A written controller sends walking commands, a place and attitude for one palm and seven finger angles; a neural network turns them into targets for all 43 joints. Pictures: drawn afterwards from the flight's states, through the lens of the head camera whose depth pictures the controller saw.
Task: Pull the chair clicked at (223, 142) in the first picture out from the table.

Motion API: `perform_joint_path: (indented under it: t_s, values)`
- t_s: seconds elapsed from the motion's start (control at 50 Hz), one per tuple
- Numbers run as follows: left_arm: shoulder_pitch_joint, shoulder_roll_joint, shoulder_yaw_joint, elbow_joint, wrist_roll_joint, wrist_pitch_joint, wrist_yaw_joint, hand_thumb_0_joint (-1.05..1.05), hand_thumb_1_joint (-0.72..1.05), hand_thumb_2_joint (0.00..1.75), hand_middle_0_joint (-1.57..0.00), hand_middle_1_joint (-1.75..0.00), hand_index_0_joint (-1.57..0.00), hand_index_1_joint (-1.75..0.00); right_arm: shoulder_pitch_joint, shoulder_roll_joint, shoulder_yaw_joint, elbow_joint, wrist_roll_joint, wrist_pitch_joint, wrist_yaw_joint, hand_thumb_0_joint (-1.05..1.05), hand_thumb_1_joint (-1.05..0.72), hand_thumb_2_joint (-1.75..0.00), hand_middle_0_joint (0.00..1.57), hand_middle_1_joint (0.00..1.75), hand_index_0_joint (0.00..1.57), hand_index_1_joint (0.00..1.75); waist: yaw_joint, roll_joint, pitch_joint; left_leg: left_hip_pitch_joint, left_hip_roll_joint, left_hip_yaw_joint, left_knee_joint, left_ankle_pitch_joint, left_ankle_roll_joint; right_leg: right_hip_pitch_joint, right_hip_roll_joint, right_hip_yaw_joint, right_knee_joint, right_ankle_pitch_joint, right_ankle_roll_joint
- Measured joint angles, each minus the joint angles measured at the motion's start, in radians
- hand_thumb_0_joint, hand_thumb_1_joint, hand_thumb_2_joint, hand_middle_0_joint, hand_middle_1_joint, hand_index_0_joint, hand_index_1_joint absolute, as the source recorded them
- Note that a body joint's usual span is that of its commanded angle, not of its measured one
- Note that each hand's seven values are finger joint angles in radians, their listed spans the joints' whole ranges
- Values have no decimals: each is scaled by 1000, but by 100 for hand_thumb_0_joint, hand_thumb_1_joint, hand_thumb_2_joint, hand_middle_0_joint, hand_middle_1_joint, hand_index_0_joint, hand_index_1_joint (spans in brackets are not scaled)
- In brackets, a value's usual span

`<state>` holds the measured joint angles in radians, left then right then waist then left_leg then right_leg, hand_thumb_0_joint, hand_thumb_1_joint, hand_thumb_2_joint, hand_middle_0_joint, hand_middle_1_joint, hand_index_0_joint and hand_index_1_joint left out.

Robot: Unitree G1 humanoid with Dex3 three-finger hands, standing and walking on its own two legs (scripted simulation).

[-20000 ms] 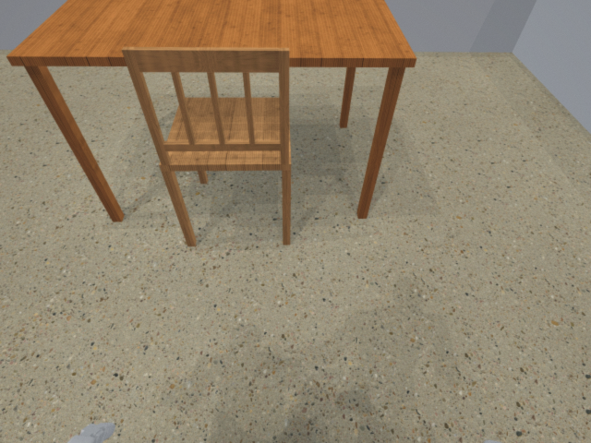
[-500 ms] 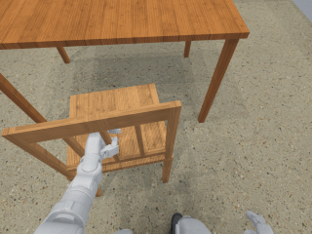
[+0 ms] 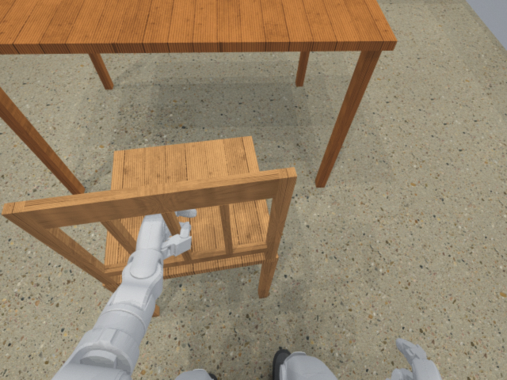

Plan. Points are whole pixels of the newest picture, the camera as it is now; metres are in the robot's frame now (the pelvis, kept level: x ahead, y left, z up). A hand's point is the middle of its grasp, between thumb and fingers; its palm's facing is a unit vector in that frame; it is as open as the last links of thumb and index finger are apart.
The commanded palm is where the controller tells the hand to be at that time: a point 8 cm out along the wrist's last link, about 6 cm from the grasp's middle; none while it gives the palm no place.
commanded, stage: step backward, pulling the chair out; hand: left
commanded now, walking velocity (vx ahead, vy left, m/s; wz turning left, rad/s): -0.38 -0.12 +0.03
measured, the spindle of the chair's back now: (178, 236) +0.37 +0.14 -0.11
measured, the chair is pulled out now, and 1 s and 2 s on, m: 0.37 0.60 0.63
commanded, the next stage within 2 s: stop walking, hand still on the chair in 0.74 s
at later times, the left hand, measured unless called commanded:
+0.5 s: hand (180, 303) +0.24 +0.12 -0.06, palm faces -0.03 -0.99 -0.16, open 4.8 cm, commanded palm +0.22 +0.17 -0.06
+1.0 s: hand out of the picture +0.12 +0.10 -0.06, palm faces +0.00 -0.99 -0.17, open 4.9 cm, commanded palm +0.11 +0.16 -0.04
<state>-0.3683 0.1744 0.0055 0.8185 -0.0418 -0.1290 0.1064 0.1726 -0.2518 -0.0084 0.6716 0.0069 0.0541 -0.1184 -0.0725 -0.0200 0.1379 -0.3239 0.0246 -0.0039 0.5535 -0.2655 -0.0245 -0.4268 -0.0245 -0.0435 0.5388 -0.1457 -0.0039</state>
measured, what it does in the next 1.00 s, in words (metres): walks backwards: right foot, then left foot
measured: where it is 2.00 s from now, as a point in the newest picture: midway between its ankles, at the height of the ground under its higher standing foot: outside the picture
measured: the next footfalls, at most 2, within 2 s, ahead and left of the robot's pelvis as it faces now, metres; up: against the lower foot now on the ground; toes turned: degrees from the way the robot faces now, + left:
right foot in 0.08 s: +0.04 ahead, -0.13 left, +0.00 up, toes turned -3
left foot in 0.36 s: -0.10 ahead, +0.12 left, +0.00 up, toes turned -3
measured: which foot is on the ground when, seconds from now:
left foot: down 0.00-0.18, up 0.20-0.34, down 0.36-1.00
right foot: up 0.00-0.06, down 0.08-0.40, up 0.42-0.58, down 0.60-1.00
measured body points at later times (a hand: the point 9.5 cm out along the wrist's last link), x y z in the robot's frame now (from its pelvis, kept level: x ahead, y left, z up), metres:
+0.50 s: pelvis -0.10 +0.00 +0.00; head -0.03 +0.00 +0.45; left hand +0.23 +0.17 -0.05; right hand +0.00 -0.27 -0.11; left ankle -0.08 +0.13 -0.73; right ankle -0.07 -0.12 -0.71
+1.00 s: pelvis -0.20 -0.02 +0.00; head -0.16 -0.03 +0.45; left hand +0.12 +0.16 -0.04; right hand -0.11 -0.29 -0.12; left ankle -0.14 +0.12 -0.73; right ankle -0.14 -0.14 -0.73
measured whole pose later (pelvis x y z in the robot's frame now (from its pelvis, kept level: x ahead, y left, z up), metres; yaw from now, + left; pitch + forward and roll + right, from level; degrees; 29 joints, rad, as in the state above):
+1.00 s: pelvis -0.20 -0.02 +0.00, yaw -2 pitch -1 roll -1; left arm -0.31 0.17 0.01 0.83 -0.06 -0.09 0.10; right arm 0.24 -0.25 0.01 0.68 0.03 0.01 -0.12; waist -0.05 0.02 0.14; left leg -0.32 0.05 -0.03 0.54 -0.20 -0.03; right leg -0.33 0.00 -0.05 0.53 -0.24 0.00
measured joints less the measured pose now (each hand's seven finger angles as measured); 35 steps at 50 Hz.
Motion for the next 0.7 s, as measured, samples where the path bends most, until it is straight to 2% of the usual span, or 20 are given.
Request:
perform_joint_path:
  t_s: [0.06,0.12,0.14,0.2,0.26,0.3,0.34,0.38,0.42,0.46,0.5,0.56,0.6,0.64,0.68,0.7]
  values:
    - [31,-3,-4,-14,-1,-9,-8,1,76,81,-26,-119,-50,-145,26,14,-4,-11,-13,-9,11,0,-91,-90,20,30,20,30,13,11,-11,-11,13,1,-10,8,-2,32,10,7,62,-107,-5]
    - [29,-3,3,4,4,-35,-12,1,76,82,-27,-119,-50,-145,28,33,0,10,-14,-25,28,0,-91,-90,20,30,20,30,40,30,-3,-26,40,0,5,15,-16,97,33,11,-19,-97,-4]
    - [19,-3,11,18,2,-43,-13,1,76,82,-28,-118,-50,-145,17,37,3,19,-14,-27,32,0,-91,-90,20,30,20,30,42,44,11,-28,54,-4,7,20,-21,102,47,7,-35,-79,-7]
    - [-8,0,38,59,-6,-58,-13,1,75,83,-29,-117,-50,-145,-1,47,7,28,1,-26,30,0,-91,-90,20,30,20,30,26,62,29,-54,67,-13,45,15,-25,99,61,-7,-54,-35,-24]
    - [-19,-7,54,88,-8,-54,-9,2,75,83,-29,-116,-50,-145,-8,33,8,37,9,-28,17,0,-91,-90,21,30,21,30,7,59,12,-95,21,-42,185,-140,-20,64,45,-6,-42,-24,-26]
    - [-22,-16,55,90,-3,-42,-5,2,75,82,-29,-116,-50,-145,-8,15,10,42,9,-29,11,0,-91,-90,21,30,21,30,-6,53,-1,-86,-3,-49,208,-175,-20,44,29,-7,-37,-13,-20]
    - [-21,-23,41,78,3,-25,-3,2,75,82,-28,-117,-50,-145,-1,-5,11,43,10,-29,3,0,-91,-90,21,30,21,30,-17,54,-13,-43,-2,-45,140,-153,-17,28,18,-14,-34,-1,-10]
    - [-18,-26,15,55,7,-7,0,1,76,81,-27,-118,-50,-145,7,-19,7,41,9,-26,-5,0,-91,-90,21,30,20,30,-24,50,-19,-5,5,-37,38,-30,-3,11,8,-24,-23,6,2]
    - [-7,-13,-6,26,6,4,-1,1,76,81,-25,-118,-50,-145,10,-9,4,33,5,-14,-6,1,-91,-90,20,30,20,30,-5,10,-8,8,-11,-9,17,1,9,6,-7,-2,-13,18,10]
    - [13,-7,-13,8,2,11,-6,1,77,81,-24,-119,-50,-145,24,2,2,16,-11,-12,0,1,-91,-90,20,30,20,30,8,5,-13,7,-4,4,-3,6,13,-5,2,10,84,-110,8]
    - [23,-12,-15,13,-4,4,-10,1,77,81,-24,-118,-50,-145,37,12,-3,11,-16,-22,14,1,-91,-90,20,30,20,30,17,28,-15,-3,17,-2,-17,20,11,17,21,9,142,-202,0]
    - [20,-11,-15,38,-3,-17,-20,1,76,82,-25,-118,-50,-145,50,34,2,23,-12,-40,37,0,-91,-90,20,30,20,30,45,47,-13,-15,44,-4,-24,43,-2,116,32,9,43,-182,-3]
    - [10,-3,-4,61,-3,-32,-29,1,75,82,-27,-118,-50,-145,51,47,11,32,-10,-46,47,0,-91,-90,20,30,20,30,64,49,-15,-34,54,5,-8,46,-14,178,25,14,-58,-99,1]
    - [-9,-3,27,96,-13,-48,-31,1,75,83,-28,-116,-50,-145,24,46,18,43,-4,-41,49,0,-91,-90,20,30,20,30,58,87,9,-45,86,-4,3,55,-27,184,56,6,-87,-76,6]
    - [-21,1,51,121,-19,-54,-31,1,75,83,-28,-115,-50,-145,12,47,20,42,8,-34,41,0,-91,-90,21,30,21,30,40,98,17,-58,94,-11,6,80,-30,167,65,-1,-74,-72,-4]
    - [-23,2,59,130,-21,-54,-30,1,74,83,-29,-114,-50,-145,12,44,19,41,14,-31,35,0,-90,-90,21,30,21,30,31,97,14,-66,87,-17,31,51,-24,154,63,-3,-59,-75,-9]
